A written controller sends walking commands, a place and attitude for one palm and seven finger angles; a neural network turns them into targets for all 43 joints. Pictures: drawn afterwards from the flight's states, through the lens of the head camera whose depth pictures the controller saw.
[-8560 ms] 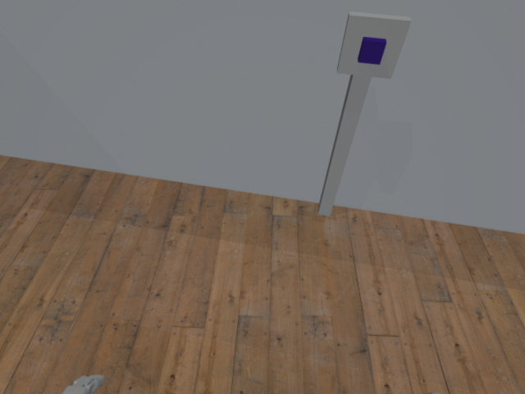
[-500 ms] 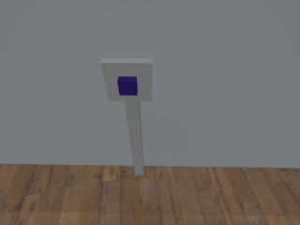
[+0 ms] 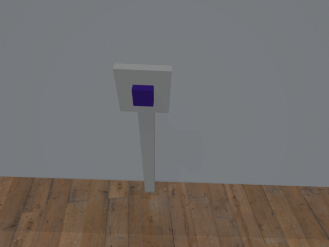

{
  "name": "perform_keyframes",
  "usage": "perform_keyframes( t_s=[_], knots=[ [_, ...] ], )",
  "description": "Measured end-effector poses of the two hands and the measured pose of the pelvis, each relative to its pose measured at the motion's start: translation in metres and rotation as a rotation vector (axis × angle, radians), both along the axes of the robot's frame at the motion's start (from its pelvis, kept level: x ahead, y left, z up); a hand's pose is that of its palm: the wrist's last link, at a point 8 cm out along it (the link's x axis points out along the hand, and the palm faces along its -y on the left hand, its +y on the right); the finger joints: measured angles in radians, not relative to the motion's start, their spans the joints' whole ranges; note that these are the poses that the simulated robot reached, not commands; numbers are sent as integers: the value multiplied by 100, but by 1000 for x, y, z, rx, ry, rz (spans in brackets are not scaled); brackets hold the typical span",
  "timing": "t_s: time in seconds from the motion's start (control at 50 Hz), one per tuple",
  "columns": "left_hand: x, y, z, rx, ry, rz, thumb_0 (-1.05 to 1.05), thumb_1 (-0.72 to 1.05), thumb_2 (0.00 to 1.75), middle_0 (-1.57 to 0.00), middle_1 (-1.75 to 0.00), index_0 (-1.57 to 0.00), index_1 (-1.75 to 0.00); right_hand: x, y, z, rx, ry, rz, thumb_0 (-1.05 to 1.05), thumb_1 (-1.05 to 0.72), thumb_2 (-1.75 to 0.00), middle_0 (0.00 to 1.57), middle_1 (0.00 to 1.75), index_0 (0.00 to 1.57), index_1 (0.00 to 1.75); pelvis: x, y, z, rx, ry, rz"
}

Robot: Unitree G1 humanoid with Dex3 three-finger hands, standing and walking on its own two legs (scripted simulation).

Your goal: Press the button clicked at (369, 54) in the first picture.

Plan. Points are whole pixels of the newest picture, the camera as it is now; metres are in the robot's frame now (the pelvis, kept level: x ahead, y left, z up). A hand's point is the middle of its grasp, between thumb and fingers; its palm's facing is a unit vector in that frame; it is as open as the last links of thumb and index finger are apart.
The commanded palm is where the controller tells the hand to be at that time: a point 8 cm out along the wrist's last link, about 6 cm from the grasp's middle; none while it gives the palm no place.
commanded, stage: shuffle to correct the standing spot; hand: left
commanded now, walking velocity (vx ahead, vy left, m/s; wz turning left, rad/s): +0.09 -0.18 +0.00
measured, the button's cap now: (143, 95) +0.53 +0.10 +0.07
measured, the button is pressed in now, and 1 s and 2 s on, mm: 0 0 0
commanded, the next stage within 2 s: come to a stop and stand still in 0.58 s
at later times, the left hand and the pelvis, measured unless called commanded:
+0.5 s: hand out of the picture -0.01 +0.10 -0.20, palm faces +0.03 -1.00 -0.09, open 7.3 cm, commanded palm none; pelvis +0.05 -0.04 -0.02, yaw -1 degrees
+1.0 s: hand out of the picture +0.16 +0.05 -0.16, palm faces +0.03 -0.97 -0.23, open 7.2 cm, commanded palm none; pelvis +0.08 -0.13 -0.01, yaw +1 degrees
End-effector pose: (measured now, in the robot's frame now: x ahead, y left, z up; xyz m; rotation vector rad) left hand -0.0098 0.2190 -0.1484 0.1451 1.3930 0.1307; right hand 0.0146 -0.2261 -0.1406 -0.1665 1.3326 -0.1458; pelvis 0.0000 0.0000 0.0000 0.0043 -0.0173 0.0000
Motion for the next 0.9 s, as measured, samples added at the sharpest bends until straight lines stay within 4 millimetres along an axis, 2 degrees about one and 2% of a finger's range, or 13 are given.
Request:
perform_keyframes(
  t_s=[0.1,0.2,0.26,0.32,0.4,0.48,0.52,0.56,0.66,0.72,0.82,0.86,0.9],
  knots=[
    [-6,-8,-2,-6,50,-15,0,91,90,-20,-30,-20,-30,-7,-7,-4,3,21,-37,0,-92,-90,20,30,20,30,3,-10,-3,12,19,-21],
    [-4,-22,0,3,71,-16,0,91,90,-20,-30,-20,-30,-16,-27,-10,5,54,-71,0,-91,-90,20,30,20,30,9,-28,-7,0,31,-29],
    [-3,-33,0,7,51,17,0,91,90,-20,-30,-20,-30,-14,-37,-9,0,90,-57,0,-91,-90,20,30,20,30,17,-37,-7,-8,39,-9],
    [-5,-45,0,-4,55,47,0,91,90,-20,-30,-20,-30,2,-44,-5,-9,94,-36,0,-91,-90,20,30,20,30,25,-42,-4,-10,39,4],
    [-11,-59,-4,-40,99,66,0,91,90,-20,-30,-20,-30,40,-45,1,-20,35,-11,1,-92,-90,20,30,20,30,37,-45,-4,-16,37,14],
    [-9,-66,-21,-87,149,62,0,91,90,-20,-30,-20,-30,75,-48,-2,-57,-66,-3,1,-93,-90,20,30,20,30,49,-44,-16,-28,29,-3],
    [0,-67,-24,-95,162,35,0,91,90,-20,-30,-20,-30,81,-50,1,-62,-96,-17,0,-93,-90,20,30,20,30,53,-46,-16,-17,23,-22],
    [19,-67,-22,-91,140,19,0,91,90,-20,-30,-20,-30,81,-53,6,-63,-99,-27,0,-93,-90,20,30,20,30,56,-50,-11,-15,22,-24],
    [78,-66,-5,-56,4,7,1,92,90,-20,-30,-20,-30,67,-67,14,-57,-34,-31,0,-93,-90,20,30,20,30,62,-64,2,-26,30,-19],
    [107,-66,4,-16,-49,-10,1,93,90,-20,-30,-20,-30,57,-81,13,-41,4,-47,0,-93,-90,20,30,20,30,66,-78,5,-30,34,-18],
    [147,-84,11,51,-145,-50,1,93,90,-19,-30,-20,-30,45,-113,-5,-3,57,-78,0,-91,-90,20,30,20,30,76,-110,-5,-11,30,-6],
    [155,-94,8,76,-176,-51,1,92,90,-19,-30,-20,-30,44,-126,-17,11,79,-83,0,-91,-90,20,30,20,30,79,-121,-13,7,27,-5],
    [158,-107,11,72,-183,-51,0,92,90,-19,-30,-20,-30,47,-135,-21,16,96,-80,0,-91,-90,20,30,20,30,80,-126,-12,-1,17,6]
  ],
)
